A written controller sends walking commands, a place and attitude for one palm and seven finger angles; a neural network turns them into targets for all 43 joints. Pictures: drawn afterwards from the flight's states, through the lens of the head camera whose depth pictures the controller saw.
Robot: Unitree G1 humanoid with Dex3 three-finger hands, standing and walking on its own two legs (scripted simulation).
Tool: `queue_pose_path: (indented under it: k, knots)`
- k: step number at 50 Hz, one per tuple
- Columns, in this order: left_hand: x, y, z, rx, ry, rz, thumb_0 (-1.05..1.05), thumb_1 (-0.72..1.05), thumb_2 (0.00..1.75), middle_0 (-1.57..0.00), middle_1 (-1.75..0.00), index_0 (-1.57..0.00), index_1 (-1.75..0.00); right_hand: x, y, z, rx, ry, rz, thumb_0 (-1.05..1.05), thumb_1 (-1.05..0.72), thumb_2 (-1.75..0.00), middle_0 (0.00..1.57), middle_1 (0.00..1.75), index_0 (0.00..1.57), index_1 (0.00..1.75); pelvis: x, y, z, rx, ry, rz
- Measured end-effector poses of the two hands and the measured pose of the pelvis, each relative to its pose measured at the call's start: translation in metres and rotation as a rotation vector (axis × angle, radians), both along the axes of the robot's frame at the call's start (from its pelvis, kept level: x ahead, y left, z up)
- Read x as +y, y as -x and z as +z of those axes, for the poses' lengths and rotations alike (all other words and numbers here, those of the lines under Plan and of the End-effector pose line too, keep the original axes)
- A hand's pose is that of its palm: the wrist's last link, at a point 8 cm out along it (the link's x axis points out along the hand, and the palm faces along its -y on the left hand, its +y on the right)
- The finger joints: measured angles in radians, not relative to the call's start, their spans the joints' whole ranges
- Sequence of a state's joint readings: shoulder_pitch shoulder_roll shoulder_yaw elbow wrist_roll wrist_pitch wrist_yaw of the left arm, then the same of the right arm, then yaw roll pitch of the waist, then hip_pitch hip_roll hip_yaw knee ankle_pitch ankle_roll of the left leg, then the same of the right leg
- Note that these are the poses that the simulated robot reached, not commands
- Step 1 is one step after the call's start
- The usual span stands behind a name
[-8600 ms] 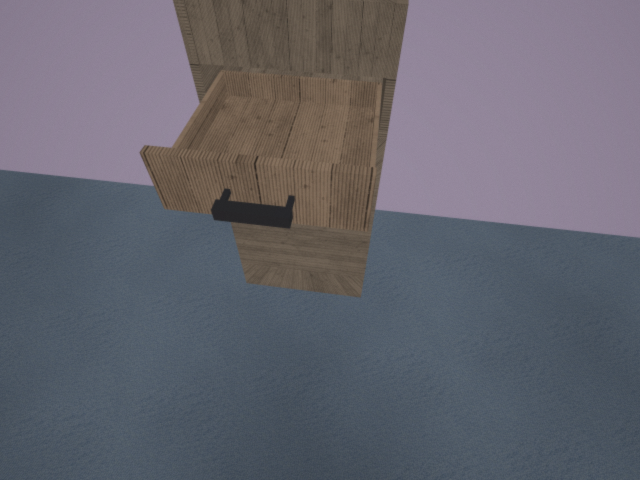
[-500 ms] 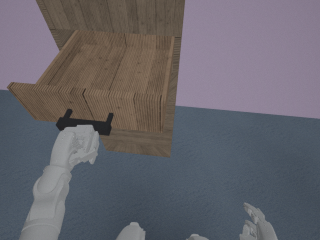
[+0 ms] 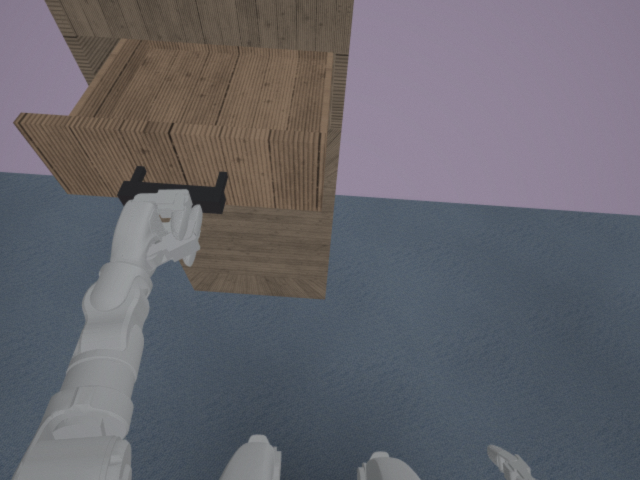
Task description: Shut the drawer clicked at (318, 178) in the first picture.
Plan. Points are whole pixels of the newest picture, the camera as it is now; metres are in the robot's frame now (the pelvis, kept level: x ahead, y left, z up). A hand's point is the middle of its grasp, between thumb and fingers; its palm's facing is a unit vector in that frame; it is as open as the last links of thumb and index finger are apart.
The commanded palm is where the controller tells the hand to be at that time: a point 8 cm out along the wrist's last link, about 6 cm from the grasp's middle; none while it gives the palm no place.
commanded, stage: push the drawer shut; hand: left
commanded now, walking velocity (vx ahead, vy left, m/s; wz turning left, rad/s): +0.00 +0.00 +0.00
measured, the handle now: (177, 186) +0.47 +0.20 +0.07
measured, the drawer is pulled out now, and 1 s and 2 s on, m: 0.20 0.08 0.00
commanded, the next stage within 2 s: pull the fist back off the drawer in 1.96 s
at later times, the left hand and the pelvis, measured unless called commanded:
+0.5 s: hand (209, 196) +0.46 +0.16 +0.06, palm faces -0.07 -1.00 -0.03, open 2.7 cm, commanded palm +0.46 +0.20 +0.07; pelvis +0.00 +0.00 -0.01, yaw -1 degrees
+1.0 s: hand (213, 165) +0.52 +0.16 +0.07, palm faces -0.07 -1.00 -0.02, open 2.9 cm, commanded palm +0.52 +0.20 +0.07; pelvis +0.00 +0.00 -0.02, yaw -2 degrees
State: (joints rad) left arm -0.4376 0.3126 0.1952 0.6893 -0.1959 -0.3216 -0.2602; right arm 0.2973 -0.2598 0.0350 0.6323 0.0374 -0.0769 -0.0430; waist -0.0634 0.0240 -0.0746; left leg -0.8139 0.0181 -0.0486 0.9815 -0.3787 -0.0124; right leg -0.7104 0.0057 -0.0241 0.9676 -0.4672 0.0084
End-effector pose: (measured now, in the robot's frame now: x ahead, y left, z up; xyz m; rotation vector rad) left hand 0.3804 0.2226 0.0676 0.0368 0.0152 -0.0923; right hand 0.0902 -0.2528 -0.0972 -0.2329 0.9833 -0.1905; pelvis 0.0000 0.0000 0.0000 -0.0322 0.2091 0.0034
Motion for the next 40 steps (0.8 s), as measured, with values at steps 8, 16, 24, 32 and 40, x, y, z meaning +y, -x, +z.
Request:
queue_pose_path:
  k: [8,16,24,32,40]
  knots:
    - [-0.002,-0.023,-0.001,0.004,0.001,0.007,-0.07,0.70,0.89,-1.40,-1.60,-1.40,-1.60,0.002,0.011,-0.005,0.054,-0.003,-0.013,0.01,-0.91,-0.90,0.20,0.30,0.20,0.30,0.003,-0.001,-0.003,0.023,0.003,-0.003]
    - [-0.009,-0.043,0.000,0.007,0.000,0.018,-0.06,0.75,0.91,-1.40,-1.60,-1.40,-1.60,0.001,0.018,-0.010,0.092,-0.011,-0.029,0.01,-0.91,-0.90,0.20,0.30,0.20,0.30,0.002,-0.003,-0.005,0.043,0.003,-0.009]
    - [-0.011,-0.062,-0.001,0.010,0.000,0.024,-0.06,0.75,0.92,-1.40,-1.60,-1.40,-1.60,-0.004,0.031,-0.016,0.136,-0.008,-0.045,0.01,-0.91,-0.90,0.20,0.30,0.20,0.30,-0.001,-0.003,-0.009,0.064,0.004,-0.012]
    - [-0.011,-0.084,0.000,0.018,0.003,0.018,-0.07,0.73,0.91,-1.40,-1.60,-1.40,-1.60,-0.010,0.050,-0.020,0.191,0.006,-0.072,0.01,-0.91,-0.90,0.20,0.30,0.20,0.30,-0.004,-0.002,-0.014,0.094,0.007,-0.019]
    - [-0.010,-0.102,0.001,0.022,0.009,0.015,-0.05,0.72,0.89,-1.40,-1.60,-1.40,-1.60,-0.012,0.072,-0.022,0.249,0.013,-0.106,0.01,-0.91,-0.90,0.20,0.30,0.20,0.30,-0.004,-0.002,-0.018,0.119,0.012,-0.028]
